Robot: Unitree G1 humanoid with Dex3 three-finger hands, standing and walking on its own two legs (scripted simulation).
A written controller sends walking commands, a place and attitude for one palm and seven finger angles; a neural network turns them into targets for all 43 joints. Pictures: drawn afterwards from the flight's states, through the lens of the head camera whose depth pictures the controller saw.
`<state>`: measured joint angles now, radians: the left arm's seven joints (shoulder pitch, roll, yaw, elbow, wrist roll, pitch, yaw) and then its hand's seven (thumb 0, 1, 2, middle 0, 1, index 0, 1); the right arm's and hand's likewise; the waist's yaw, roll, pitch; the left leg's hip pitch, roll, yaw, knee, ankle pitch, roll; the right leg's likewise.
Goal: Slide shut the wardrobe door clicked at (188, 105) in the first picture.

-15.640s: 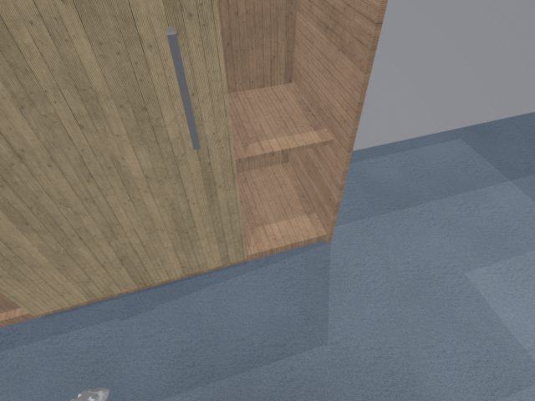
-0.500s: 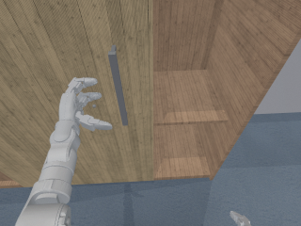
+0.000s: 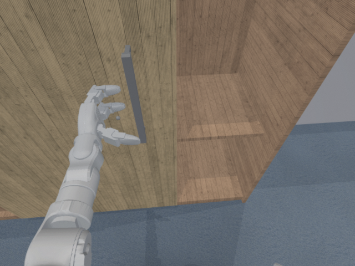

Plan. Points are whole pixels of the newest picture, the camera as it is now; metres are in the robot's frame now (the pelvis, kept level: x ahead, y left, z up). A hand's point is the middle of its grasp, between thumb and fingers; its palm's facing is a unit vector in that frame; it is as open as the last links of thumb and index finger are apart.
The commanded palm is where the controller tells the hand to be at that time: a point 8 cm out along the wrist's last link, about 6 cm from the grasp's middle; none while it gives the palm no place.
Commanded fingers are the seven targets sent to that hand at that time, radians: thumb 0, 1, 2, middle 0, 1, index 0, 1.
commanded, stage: feel for the door with the fingertips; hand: left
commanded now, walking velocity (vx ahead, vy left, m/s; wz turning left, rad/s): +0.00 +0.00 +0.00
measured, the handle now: (136, 101) +0.49 +0.10 +0.10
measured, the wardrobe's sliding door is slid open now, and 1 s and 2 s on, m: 0.38 0.38 0.38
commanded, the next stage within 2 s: slide the fingers in behind the handle in 0.44 s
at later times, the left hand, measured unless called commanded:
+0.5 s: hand (118, 111) +0.44 +0.13 +0.12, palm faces +0.08 -1.00 +0.00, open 13.9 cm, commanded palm +0.41 +0.18 +0.11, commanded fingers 0.00 -0.50 0.30 -0.30 -1.20 -0.30 -1.20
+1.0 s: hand (124, 114) +0.43 +0.12 +0.11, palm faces +0.06 -1.00 +0.02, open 14.0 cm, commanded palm +0.40 +0.17 +0.11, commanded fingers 0.00 -0.50 0.30 -0.30 -1.20 -0.30 -1.20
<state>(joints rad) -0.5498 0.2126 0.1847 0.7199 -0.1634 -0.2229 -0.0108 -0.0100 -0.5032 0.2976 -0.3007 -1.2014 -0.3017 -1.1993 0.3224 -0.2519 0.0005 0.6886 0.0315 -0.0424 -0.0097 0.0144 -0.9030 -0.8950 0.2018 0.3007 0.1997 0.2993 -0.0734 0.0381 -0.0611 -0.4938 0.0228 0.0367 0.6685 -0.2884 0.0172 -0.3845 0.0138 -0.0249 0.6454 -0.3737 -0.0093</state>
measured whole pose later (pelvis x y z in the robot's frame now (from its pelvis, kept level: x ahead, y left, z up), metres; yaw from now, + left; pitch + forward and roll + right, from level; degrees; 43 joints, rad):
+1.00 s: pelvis +0.00 +0.00 +0.00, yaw +0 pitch +7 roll -1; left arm -0.61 0.20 0.18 0.79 -0.15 -0.25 0.02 -0.01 -0.50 0.30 -0.31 -1.21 -0.31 -1.20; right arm 0.33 -0.25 0.00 0.68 0.03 -0.03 0.01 0.01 -0.90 -0.90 0.20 0.30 0.20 0.30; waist -0.08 0.04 -0.07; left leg -0.52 0.03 0.04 0.69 -0.29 0.02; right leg -0.41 0.02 -0.02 0.66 -0.38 -0.01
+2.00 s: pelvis +0.01 -0.02 +0.00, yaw +0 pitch +7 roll +0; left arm -0.59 0.12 0.11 0.73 -0.11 -0.22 0.13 -0.01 -0.50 0.30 -0.30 -1.20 -0.30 -1.20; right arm 0.32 -0.24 -0.01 0.68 0.01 -0.03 0.02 0.01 -0.90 -0.90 0.20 0.30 0.20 0.30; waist -0.08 0.05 -0.07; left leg -0.49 0.03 0.03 0.66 -0.29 0.00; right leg -0.39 0.03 -0.03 0.66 -0.39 -0.03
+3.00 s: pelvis +0.00 +0.00 +0.00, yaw +0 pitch +7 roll -1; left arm -0.61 0.11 0.10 0.74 -0.11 -0.21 0.15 0.00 0.36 0.67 -0.39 -1.32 -0.38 -1.32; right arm 0.32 -0.24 -0.01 0.68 0.01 -0.03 0.02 0.01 -0.90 -0.90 0.20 0.30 0.20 0.30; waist -0.08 0.04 -0.07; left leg -0.50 0.03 0.04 0.67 -0.29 0.01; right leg -0.39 0.02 -0.02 0.66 -0.38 -0.01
